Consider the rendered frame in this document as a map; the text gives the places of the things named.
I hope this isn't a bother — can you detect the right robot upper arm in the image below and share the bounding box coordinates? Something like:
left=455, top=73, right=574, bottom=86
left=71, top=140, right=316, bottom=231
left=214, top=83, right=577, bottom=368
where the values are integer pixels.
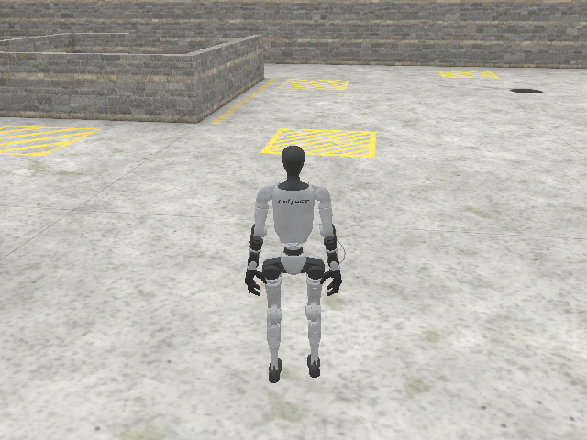
left=313, top=185, right=334, bottom=237

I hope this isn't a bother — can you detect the robot right forearm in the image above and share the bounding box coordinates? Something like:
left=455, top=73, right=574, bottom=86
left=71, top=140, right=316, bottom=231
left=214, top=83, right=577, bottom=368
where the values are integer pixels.
left=324, top=224, right=340, bottom=271

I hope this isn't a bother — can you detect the left robot thigh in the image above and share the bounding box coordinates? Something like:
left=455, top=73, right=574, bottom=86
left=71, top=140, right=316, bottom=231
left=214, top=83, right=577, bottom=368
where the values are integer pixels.
left=262, top=257, right=282, bottom=325

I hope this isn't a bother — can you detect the robot torso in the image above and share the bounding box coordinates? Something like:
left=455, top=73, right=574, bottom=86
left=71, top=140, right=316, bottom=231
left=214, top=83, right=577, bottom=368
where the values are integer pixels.
left=272, top=182, right=315, bottom=275

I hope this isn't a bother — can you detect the left robot upper arm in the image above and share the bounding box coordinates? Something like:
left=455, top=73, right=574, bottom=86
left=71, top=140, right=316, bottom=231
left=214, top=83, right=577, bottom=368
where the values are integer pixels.
left=253, top=185, right=274, bottom=237

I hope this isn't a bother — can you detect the robot left forearm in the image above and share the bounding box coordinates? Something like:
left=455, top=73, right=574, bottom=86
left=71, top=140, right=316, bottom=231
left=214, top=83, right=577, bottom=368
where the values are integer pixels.
left=247, top=224, right=263, bottom=270

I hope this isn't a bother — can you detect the left robot hand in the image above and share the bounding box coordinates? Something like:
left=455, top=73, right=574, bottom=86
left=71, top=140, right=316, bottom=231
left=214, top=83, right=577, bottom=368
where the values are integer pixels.
left=245, top=269, right=267, bottom=296

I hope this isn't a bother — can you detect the right robot hand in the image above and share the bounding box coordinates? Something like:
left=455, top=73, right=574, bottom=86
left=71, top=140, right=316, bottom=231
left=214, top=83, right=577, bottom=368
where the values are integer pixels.
left=320, top=269, right=342, bottom=296

